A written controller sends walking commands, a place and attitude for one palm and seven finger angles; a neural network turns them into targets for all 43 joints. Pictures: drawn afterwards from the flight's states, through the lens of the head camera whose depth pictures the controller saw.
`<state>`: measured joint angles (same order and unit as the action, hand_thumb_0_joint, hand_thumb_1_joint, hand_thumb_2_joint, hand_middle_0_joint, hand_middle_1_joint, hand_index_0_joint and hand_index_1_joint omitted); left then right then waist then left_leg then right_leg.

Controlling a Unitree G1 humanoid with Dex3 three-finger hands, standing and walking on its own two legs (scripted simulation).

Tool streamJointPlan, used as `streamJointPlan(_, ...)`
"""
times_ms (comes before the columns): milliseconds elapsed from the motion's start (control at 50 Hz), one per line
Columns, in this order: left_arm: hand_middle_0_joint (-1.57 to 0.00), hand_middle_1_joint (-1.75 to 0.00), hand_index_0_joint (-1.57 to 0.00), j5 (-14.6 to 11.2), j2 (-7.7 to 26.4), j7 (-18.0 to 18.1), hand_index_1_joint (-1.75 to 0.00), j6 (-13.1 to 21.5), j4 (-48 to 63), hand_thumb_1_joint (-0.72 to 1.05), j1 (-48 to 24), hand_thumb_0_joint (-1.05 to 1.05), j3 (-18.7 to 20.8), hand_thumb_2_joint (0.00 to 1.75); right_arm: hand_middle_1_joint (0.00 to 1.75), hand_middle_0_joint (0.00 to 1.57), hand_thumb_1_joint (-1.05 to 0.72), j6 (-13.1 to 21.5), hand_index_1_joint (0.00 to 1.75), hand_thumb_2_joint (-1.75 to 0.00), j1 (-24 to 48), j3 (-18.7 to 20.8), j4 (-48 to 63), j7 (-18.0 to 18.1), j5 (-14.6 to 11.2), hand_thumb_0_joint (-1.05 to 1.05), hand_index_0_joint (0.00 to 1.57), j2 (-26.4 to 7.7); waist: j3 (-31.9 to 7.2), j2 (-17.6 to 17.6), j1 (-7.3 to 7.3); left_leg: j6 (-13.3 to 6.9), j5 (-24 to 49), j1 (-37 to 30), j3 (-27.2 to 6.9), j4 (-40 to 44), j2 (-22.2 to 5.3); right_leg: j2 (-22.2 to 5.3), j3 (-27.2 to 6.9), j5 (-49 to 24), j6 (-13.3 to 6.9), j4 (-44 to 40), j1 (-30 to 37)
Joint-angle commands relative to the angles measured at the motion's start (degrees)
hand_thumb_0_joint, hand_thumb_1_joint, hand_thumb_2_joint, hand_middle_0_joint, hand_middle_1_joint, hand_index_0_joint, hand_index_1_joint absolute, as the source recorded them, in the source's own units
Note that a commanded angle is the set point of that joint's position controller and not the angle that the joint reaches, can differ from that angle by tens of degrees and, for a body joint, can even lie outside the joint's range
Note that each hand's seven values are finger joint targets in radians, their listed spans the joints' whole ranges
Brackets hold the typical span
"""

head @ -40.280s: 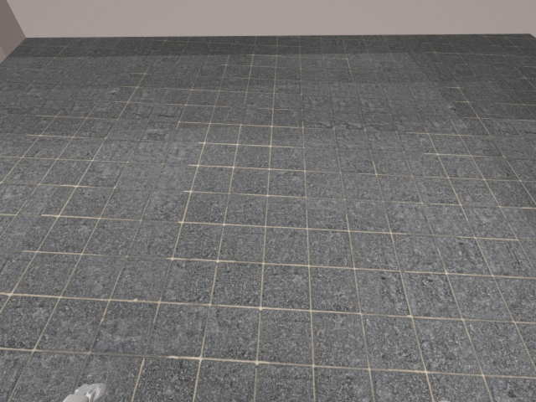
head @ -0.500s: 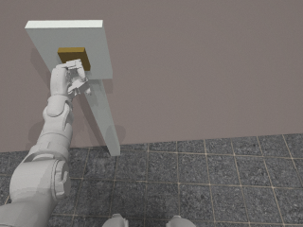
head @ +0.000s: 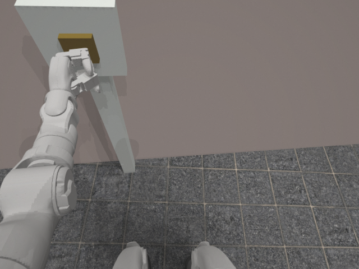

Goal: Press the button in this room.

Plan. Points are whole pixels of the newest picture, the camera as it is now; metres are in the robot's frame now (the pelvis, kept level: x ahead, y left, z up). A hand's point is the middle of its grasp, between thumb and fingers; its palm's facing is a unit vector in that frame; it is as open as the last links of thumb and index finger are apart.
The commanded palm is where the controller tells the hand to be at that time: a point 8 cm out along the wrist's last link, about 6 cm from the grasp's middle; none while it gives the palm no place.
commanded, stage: pull the fist back off the button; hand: left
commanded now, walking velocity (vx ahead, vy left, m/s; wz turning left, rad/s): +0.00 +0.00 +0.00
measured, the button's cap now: (80, 45) +0.57 +0.18 +0.13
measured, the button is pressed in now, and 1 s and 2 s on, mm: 14 0 0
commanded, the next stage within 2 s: draw the hand back to the body in 1.06 s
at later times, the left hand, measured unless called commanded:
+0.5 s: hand (95, 83) +0.50 +0.15 +0.10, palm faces +0.04 -1.00 +0.00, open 2.7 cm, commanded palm +0.46 +0.19 +0.10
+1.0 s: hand (92, 116) +0.41 +0.14 +0.10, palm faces +0.02 -1.00 -0.01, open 3.1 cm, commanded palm +0.39 +0.19 +0.10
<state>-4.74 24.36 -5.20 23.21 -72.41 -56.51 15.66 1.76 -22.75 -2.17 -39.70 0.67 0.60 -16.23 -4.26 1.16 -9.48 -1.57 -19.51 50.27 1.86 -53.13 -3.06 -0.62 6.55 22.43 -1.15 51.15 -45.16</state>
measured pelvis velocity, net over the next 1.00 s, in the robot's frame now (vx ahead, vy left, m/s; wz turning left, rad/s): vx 0.05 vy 0.00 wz -0.01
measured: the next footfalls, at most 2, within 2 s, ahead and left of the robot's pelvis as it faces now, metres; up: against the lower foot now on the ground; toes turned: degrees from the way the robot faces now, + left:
none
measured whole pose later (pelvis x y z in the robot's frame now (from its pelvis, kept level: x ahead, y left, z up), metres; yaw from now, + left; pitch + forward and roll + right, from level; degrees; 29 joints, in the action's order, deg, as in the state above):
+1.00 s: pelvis +0.05 +0.00 +0.02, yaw -1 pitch +9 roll -1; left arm -10.3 10.6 -4.6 17.4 -27.2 -14.7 7.1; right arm 0.1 -14.6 -0.2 -33.5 0.0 -1.9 -14.4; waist -4.9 1.8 -1.2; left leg -1.2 -21.8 32.9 3.7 -45.7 -2.2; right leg -0.7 4.3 24.4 -0.7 44.3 -28.9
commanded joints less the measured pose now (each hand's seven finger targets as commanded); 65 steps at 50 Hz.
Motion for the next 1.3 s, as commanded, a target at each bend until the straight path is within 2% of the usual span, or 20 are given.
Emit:
streamJointPlan(0, -1.30, -1.50, -1.30, -0.25, 11.94, 1.79, -1.50, 2.62, 14.10, 0.90, -36.76, 0.00, 1.77, 0.90, 0.30, 0.20, -0.90, 1.85, 0.30, -0.90, -7.80, 3.44, 3.57, 0.97, -0.11, 0.00, 0.20, -10.10, -21.41, 4.26, -5.14, -0.50, -5.86, -20.34, -6.07, 8.03, 1.79, 2.97, -5.26, 1.23, 0.75, -9.66, -0.46)
streamJointPlan(120, -1.30, -1.50, -1.30, -0.24, 7.91, 2.08, -1.50, 2.36, 13.81, 0.90, -35.66, 0.00, -0.59, 0.90, 0.30, 0.20, -0.90, 2.36, 0.30, -0.90, -7.65, 3.56, 4.04, 0.46, 0.08, 0.00, 0.20, -10.06, -20.55, 5.13, -5.03, -0.19, -7.86, -21.41, -6.87, 8.68, 1.70, 2.91, -4.66, 2.24, 0.57, -9.16, -2.85)
streamJointPlan(200, -1.30, -1.50, -1.30, 0.05, 8.69, 2.27, -1.50, 2.47, 14.96, 0.90, -33.91, 0.00, 0.69, 0.90, 0.30, 0.20, -0.90, 2.20, 0.30, -0.90, -7.80, 3.82, 4.20, 0.07, 0.35, 0.00, 0.20, -10.01, -22.14, 4.44, -3.91, -0.18, -5.49, -21.97, -6.77, 8.27, 1.76, 2.92, -4.42, 0.94, 0.39, -8.74, -1.45)
streamJointPlan(240, -1.30, -1.50, -1.30, -0.08, 7.77, 2.15, -1.50, 2.77, 16.04, 0.90, -30.72, 0.00, 0.95, 0.90, 0.30, 0.20, -0.90, 2.04, 0.30, -0.90, -7.36, 4.22, 4.63, -0.24, 0.28, 0.00, 0.20, -9.73, -24.06, 5.54, -2.31, 0.06, -3.58, -23.72, -6.38, 8.02, 1.82, 2.94, -4.39, -0.09, 0.21, -8.74, -0.40)
streamJointPlan(460, -1.30, -1.50, -1.30, -1.99, 5.91, 1.49, -1.50, 3.67, 24.40, 0.90, -15.43, 0.00, 2.23, 0.90, 0.30, 0.20, -0.90, -0.24, 0.30, -0.90, -3.89, 4.60, 7.38, -0.56, -0.93, 0.00, 0.20, -8.21, -22.71, 2.29, 1.84, -0.07, 5.56, -25.56, -3.74, 8.98, 1.97, 3.48, -4.32, -7.81, 0.07, -9.82, 8.25)
streamJointPlan(500, -1.30, -1.50, -1.30, -2.32, 5.84, 1.24, -1.50, 3.60, 26.75, 0.90, -10.76, 0.00, 2.71, 0.90, 0.30, 0.20, -0.90, -0.59, 0.30, -0.90, -3.04, 4.71, 8.26, -0.47, -1.18, 0.00, 0.20, -7.93, -23.42, 2.14, 3.10, -0.07, 7.97, -26.31, -3.20, 9.08, 2.05, 3.51, -4.47, -10.46, -0.08, -9.74, 10.58)
streamJointPlan(540, -1.30, -1.50, -1.30, -2.90, 2.59, 0.76, -1.50, 3.15, 29.30, 0.90, -6.77, 0.00, 0.60, 0.90, 0.30, 0.20, -0.90, -0.78, 0.30, -0.90, -1.87, 4.56, 9.05, -0.63, -1.57, 0.00, 0.20, -7.24, -22.10, 2.88, 3.61, 0.07, 9.25, -27.29, -2.78, 9.45, 2.13, 3.55, -4.28, -12.19, -0.11, -10.06, 11.03)
streamJointPlan(600, -1.30, -1.50, -1.30, -3.80, 3.07, 0.32, -1.50, 2.59, 34.09, 0.90, -0.21, 0.00, 1.47, 0.90, 0.30, 0.20, -0.90, -1.03, 0.30, -0.90, -0.85, 4.86, 10.00, -0.49, -1.84, 0.00, 0.20, -7.28, -22.72, 1.13, 5.02, -0.04, 12.94, -27.89, -2.31, 9.76, 2.18, 3.50, -4.45, -16.55, -0.20, -10.06, 14.66)
streamJointPlan(640, -1.30, -1.50, -1.30, -4.34, -0.34, -0.14, -1.50, 1.66, 36.88, 0.90, 1.78, 0.00, -1.17, 0.90, 0.30, 0.20, -0.90, -1.05, 0.30, -0.90, 0.12, 4.76, 10.32, -0.60, -2.20, 0.00, 0.20, -6.67, -20.85, 0.62, 4.61, -0.01, 13.86, -28.43, -2.09, 10.10, 2.11, 3.42, -4.14, -18.05, 0.07, -10.43, 14.67)
streamJointPlan(720, -1.30, -1.50, -1.30, -5.40, -1.69, 0.05, -1.50, 0.73, 45.67, 0.90, 10.71, 0.00, -1.48, 0.90, 0.30, 0.20, -0.90, -0.66, 0.30, -0.90, 1.94, 5.17, 11.57, -0.59, -2.48, 0.00, 0.20, -6.26, -22.33, 1.52, 6.23, 0.06, 19.16, -31.55, -1.68, 10.37, 2.13, 3.13, -4.19, -22.90, 0.00, -10.47, 17.71)
streamJointPlan(820, -1.30, -1.50, -1.30, -5.75, -4.33, 0.11, -1.50, -1.26, 51.99, 0.90, 17.15, 0.00, -4.26, 0.90, 0.30, 0.20, -0.90, -0.28, 0.30, -0.90, 4.38, 4.94, 12.10, -0.33, -2.82, 0.00, 0.20, -5.90, -18.17, -0.41, 6.06, -0.04, 18.84, -30.99, -1.55, 11.38, 2.30, 2.73, -4.06, -24.01, 0.35, -11.38, 18.62)
streamJointPlan(940, -1.30, -1.50, -1.30, -5.96, -8.12, 0.46, -1.50, -1.89, 60.92, 0.90, 23.00, 0.00, -8.22, 0.90, 0.30, 0.20, -0.90, 0.78, 0.30, -0.90, 7.21, 4.69, 12.86, -0.05, -2.75, 0.00, 0.20, -5.01, -18.40, 0.98, 6.36, 0.17, 20.13, -33.88, -1.92, 11.70, 2.35, 2.26, -3.81, -24.45, 0.34, -11.60, 19.30)
streamJointPlan(1000, -1.30, -1.50, -1.30, -5.51, -6.04, 1.14, -1.50, -2.67, 58.97, 0.90, 20.24, 0.00, -7.19, 0.90, 0.30, 0.20, -0.90, 0.67, 0.30, -0.90, 7.68, 4.39, 11.85, 0.52, -2.69, 0.00, 0.20, -5.58, -14.67, -2.55, 5.19, 0.06, 15.75, -31.30, -2.24, 11.95, 2.41, 2.16, -3.86, -21.64, 0.54, -12.22, 18.21)
streamJointPlan(1040, -1.30, -1.50, -1.30, -5.20, -7.10, 1.27, -1.50, -2.73, 58.70, 0.90, 18.83, 0.00, -7.90, 0.90, 0.30, 0.20, -0.90, 0.85, 0.30, -0.90, 8.44, 4.30, 11.75, 0.70, -2.64, 0.00, 0.20, -5.25, -15.79, 0.12, 5.62, 0.24, 14.79, -31.96, -2.24, 11.98, 2.76, 1.92, -4.14, -20.56, 0.39, -12.17, 17.88)
streamJointPlan(1100, -1.30, -1.50, -1.30, -5.08, -4.90, 1.43, -1.50, -2.65, 57.13, 0.90, 18.05, 0.00, -6.23, 0.90, 0.30, 0.20, -0.90, 1.01, 0.30, -0.90, 8.33, 4.13, 11.37, 0.93, -2.40, 0.00, 0.20, -5.55, -16.85, -1.83, 5.93, 0.11, 14.45, -31.39, -2.45, 11.75, 2.88, 1.86, -4.46, -20.54, 0.33, -12.21, 19.20)
streamJointPlan(1140, -1.30, -1.50, -1.30, -5.23, -6.93, 1.07, -1.50, -2.68, 56.20, 0.90, 18.62, 0.00, -7.53, 0.90, 0.30, 0.20, -0.90, 1.08, 0.30, -0.90, 8.72, 3.95, 11.65, 0.81, -2.50, 0.00, 0.20, -5.13, -17.53, 0.11, 6.33, 0.37, 15.12, -32.00, -2.36, 11.90, 2.96, 1.75, -4.23, -21.07, 0.23, -11.98, 19.13)
streamJointPlan(1160, -1.30, -1.50, -1.30, -5.28, -6.23, 0.92, -1.50, -2.76, 56.71, 0.90, 19.81, 0.00, -6.88, 0.90, 0.30, 0.20, -0.90, 1.13, 0.30, -0.90, 8.99, 3.94, 12.03, 0.75, -2.56, 0.00, 0.20, -5.12, -17.79, 1.60, 7.12, 0.39, 15.26, -32.43, -2.20, 12.08, 3.09, 1.76, -4.47, -21.36, 0.09, -12.20, 19.77)
streamJointPlan(1200, -1.30, -1.50, -1.30, -5.66, -3.49, 0.65, -1.50, -3.34, 57.40, 0.90, 24.62, 0.00, -4.18, 0.90, 0.30, 0.20, -0.90, 1.03, 0.30, -0.90, 9.29, 3.90, 12.99, 0.71, -2.51, 0.00, 0.20, -5.38, -19.12, -1.37, 8.43, 0.14, 16.05, -32.03, -2.17, 12.88, 2.99, 1.88, -4.41, -22.60, 0.08, -12.48, 22.96)
streamJointPlan(1220, -1.30, -1.50, -1.30, -5.86, -4.00, 0.32, -1.50, -3.56, 59.59, 0.90, 25.80, 0.00, -4.70, 0.90, 0.30, 0.20, -0.90, 1.05, 0.30, -0.90, 9.91, 3.70, 13.76, 0.63, -2.65, 0.00, 0.20, -5.07, -19.71, 0.40, 8.87, 0.14, 16.86, -32.32, -1.83, 13.39, 3.17, 1.64, -4.71, -24.15, 0.05, -12.57, 24.35)
streamJointPlan(1280, -1.30, -1.50, -1.30, -7.30, -2.46, -0.39, -1.50, -5.39, 62.65, 0.90, 31.57, 0.00, -2.33, 0.90, 0.30, 0.20, -0.90, 1.08, 0.30, -0.90, 11.00, 3.54, 15.06, 0.79, -3.07, 0.00, 0.20, -4.85, -17.45, -1.64, 9.82, -0.11, 16.19, -31.09, -0.91, 14.86, 3.38, 1.55, -4.94, -26.08, 0.40, -14.16, 27.53)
